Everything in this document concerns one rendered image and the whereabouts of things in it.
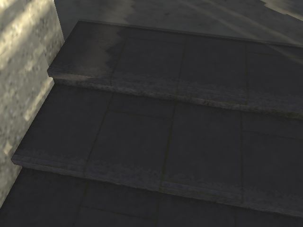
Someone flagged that stairs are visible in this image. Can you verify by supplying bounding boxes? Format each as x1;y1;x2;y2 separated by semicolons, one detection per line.
0;78;303;227

